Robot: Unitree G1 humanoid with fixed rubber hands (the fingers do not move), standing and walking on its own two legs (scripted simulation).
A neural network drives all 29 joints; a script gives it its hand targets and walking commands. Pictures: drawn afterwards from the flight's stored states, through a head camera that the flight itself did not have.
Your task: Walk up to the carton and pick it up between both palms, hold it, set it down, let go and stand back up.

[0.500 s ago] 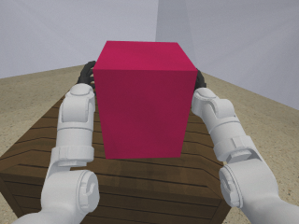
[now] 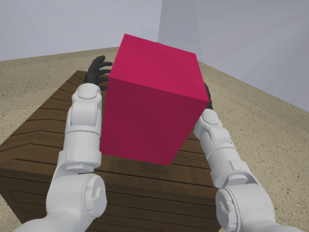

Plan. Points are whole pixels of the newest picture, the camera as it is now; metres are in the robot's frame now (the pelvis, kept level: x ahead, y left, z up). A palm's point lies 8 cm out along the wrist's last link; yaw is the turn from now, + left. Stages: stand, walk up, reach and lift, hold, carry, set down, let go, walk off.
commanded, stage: set down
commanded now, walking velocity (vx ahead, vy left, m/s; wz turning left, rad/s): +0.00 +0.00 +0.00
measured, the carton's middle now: (148, 102) +0.41 -0.01 +0.19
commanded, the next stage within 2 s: none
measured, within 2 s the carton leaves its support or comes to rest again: neither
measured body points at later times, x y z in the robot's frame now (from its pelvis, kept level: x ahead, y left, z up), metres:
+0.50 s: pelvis +0.00 +0.00 +0.00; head -0.05 +0.04 +0.45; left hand +0.42 +0.11 +0.22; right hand +0.38 -0.18 +0.18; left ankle +0.02 +0.13 -0.75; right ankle -0.02 -0.13 -0.75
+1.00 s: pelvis +0.00 +0.00 +0.00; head -0.03 +0.04 +0.45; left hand +0.43 +0.10 +0.18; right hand +0.38 -0.19 +0.15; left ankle +0.02 +0.13 -0.75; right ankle -0.02 -0.13 -0.75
